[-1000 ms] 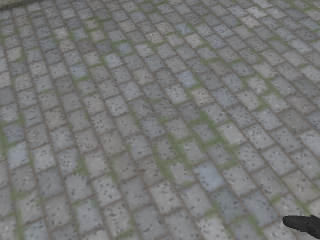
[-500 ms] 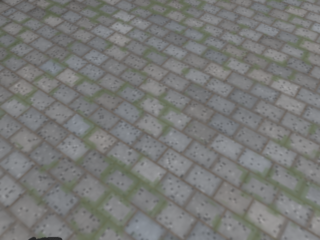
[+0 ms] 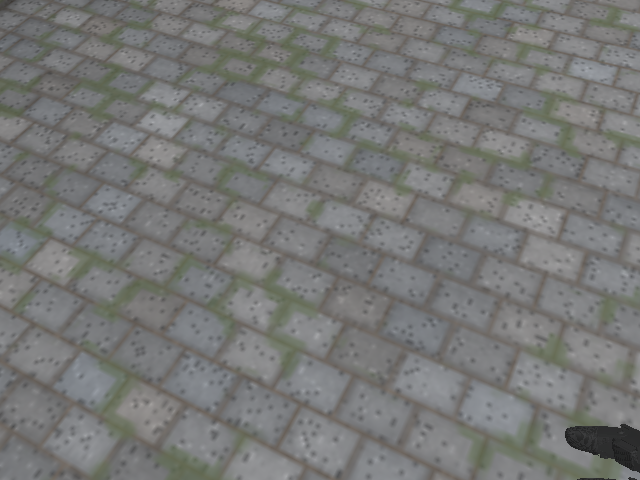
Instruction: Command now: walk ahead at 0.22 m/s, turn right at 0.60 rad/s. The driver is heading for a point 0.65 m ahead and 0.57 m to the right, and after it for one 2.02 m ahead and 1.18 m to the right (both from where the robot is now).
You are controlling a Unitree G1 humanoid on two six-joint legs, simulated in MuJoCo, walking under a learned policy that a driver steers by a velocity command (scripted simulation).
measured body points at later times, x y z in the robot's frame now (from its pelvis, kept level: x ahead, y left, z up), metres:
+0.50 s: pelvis +0.11 +0.01 -0.01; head +0.14 -0.02 +0.44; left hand +0.34 +0.23 -0.09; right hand +0.16 -0.30 -0.12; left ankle +0.20 +0.13 -0.74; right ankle +0.09 -0.10 -0.73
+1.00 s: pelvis +0.13 +0.00 -0.01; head +0.15 -0.01 +0.44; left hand +0.41 +0.14 -0.10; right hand +0.12 -0.32 -0.11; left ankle +0.19 +0.11 -0.74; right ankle +0.09 -0.10 -0.74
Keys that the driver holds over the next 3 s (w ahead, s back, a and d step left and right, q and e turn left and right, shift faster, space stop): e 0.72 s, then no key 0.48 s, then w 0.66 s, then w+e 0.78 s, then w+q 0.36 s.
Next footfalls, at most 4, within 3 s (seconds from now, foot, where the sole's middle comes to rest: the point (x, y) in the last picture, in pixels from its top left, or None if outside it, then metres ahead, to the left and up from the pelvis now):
0.08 left None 0.24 0.12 -0.78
0.52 right None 0.12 -0.12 -0.78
0.98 left None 0.23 0.09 -0.78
1.88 left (430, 428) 0.56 -0.12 -0.78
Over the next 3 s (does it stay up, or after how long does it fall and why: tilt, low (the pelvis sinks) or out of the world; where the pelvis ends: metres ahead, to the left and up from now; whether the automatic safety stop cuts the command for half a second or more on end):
stays up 0.87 -0.54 -0.02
